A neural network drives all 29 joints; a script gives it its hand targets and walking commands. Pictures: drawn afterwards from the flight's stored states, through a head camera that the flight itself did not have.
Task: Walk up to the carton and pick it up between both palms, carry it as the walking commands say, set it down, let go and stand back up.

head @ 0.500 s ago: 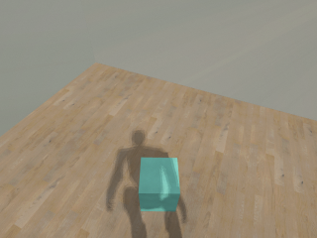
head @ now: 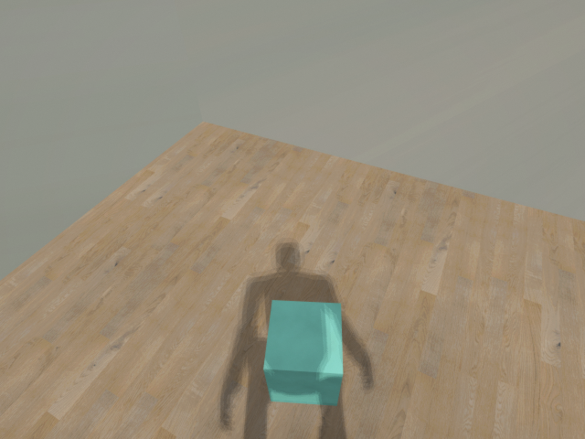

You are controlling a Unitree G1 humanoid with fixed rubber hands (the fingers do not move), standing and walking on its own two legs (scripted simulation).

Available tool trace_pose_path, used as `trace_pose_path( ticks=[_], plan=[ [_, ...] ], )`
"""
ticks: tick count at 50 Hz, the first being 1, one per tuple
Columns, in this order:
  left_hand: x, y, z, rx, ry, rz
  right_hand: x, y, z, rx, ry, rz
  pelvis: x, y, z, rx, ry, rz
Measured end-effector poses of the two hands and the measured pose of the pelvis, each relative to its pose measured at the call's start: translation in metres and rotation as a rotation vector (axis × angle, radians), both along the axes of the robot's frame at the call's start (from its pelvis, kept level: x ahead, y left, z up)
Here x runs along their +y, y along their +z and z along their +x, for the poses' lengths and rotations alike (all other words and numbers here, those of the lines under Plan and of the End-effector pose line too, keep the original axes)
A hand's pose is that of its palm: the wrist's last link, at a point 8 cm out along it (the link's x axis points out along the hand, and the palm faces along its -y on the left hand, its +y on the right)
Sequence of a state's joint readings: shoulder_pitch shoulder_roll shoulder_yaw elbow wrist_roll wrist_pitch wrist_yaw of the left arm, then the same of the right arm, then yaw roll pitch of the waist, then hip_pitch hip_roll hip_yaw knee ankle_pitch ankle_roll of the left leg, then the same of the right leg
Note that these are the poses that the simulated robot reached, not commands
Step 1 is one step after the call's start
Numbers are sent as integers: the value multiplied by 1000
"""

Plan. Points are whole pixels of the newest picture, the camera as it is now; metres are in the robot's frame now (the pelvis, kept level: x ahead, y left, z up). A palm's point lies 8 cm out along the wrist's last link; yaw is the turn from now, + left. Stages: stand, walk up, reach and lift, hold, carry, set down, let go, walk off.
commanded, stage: walk up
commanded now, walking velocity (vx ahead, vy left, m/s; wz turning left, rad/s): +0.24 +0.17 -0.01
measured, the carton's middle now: (304, 353) +0.53 +0.01 -0.64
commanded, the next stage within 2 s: stand in 1.42 s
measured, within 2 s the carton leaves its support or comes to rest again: neither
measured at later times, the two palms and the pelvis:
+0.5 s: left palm out of the picture +0.14 +0.30 -0.15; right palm out of the picture +0.15 -0.16 -0.13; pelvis +0.13 +0.07 +0.00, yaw +1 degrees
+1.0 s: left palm out of the picture +0.14 +0.24 -0.13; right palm out of the picture +0.12 -0.23 -0.15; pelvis +0.10 +0.01 +0.00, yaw +2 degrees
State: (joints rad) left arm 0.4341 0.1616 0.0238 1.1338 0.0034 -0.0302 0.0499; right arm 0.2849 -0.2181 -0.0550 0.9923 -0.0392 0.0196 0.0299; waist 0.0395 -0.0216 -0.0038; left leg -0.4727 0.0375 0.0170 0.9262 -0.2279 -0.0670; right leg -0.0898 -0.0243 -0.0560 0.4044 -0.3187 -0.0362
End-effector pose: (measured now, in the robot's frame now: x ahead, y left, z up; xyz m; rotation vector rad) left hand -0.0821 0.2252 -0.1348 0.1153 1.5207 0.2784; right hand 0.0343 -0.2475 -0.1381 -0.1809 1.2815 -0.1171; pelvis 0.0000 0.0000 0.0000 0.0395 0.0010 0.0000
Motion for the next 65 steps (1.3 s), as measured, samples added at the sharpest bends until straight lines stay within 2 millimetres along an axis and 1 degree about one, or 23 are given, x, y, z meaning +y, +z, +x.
trace_pose_path(
  ticks=[3,6,10,12,13,15,18,21,25,28,30,33,35,37,41,44,47,50,54,57,60,63,65],
  plan=[
    [-2,8,1,29,18,-14,8,3,44,-38,37,1,8,3,14,15,16,6],
    [4,13,8,50,39,-16,25,1,89,-67,72,10,21,3,30,25,19,12],
    [26,14,19,98,59,-14,62,-5,149,-132,96,39,45,-2,58,38,15,13],
    [42,7,29,114,69,-15,82,-10,173,-165,108,46,59,-10,75,39,24,-4],
    [51,2,37,117,69,-17,90,-13,180,-177,111,44,66,-15,83,37,30,-12],
    [67,-5,62,100,53,-17,103,-11,182,-177,109,43,73,-14,94,23,33,-18],
    [81,-9,112,25,-1,-26,109,-2,165,-133,53,28,77,-6,109,-7,5,-45],
    [82,-14,163,-50,-61,-49,101,7,147,-97,-18,-14,78,-1,120,-25,-1,-56],
    [74,-18,225,-171,-85,-67,92,7,120,-2,-29,-37,74,0,126,-32,22,-55],
    [65,-16,253,-222,-111,-68,84,1,107,49,-44,-30,68,-3,130,-33,7,-42],
    [61,-16,263,-225,-132,-52,78,-7,104,61,-68,-19,61,-6,133,-29,-7,-33],
    [60,-13,272,-223,-149,5,64,-22,104,71,-84,0,48,-14,134,-18,5,-20],
    [60,-8,274,-230,-150,50,53,-31,105,83,-80,11,38,-18,131,-17,16,-27],
    [60,-1,270,-234,-150,83,43,-33,107,92,-73,15,31,-16,126,-16,23,-19],
    [53,10,252,-203,-141,104,30,-27,110,96,-58,21,19,-7,116,4,17,6],
    [43,13,241,-193,-144,91,20,-22,106,96,-62,15,14,-2,106,24,12,15],
    [30,12,233,-215,-129,64,15,-18,95,110,-47,5,11,0,102,26,28,2],
    [20,7,224,-245,-105,30,15,-16,84,121,-42,-1,10,-1,99,17,35,-11],
    [15,-6,204,-239,-74,-11,19,-14,75,87,-46,-19,11,-5,91,2,47,-39],
    [13,-15,186,-216,-56,-43,27,-8,58,98,-46,-23,12,-5,83,-4,47,-37],
    [9,-18,167,-182,-56,-73,33,-4,33,128,-67,-19,14,-2,79,-9,26,-36],
    [8,-18,153,-151,-61,-78,38,-6,10,173,-75,-12,16,-3,76,-27,30,-34],
    [9,-16,145,-134,-60,-69,42,-10,-1,200,-68,0,18,-3,75,-39,29,-33]
  ],
)
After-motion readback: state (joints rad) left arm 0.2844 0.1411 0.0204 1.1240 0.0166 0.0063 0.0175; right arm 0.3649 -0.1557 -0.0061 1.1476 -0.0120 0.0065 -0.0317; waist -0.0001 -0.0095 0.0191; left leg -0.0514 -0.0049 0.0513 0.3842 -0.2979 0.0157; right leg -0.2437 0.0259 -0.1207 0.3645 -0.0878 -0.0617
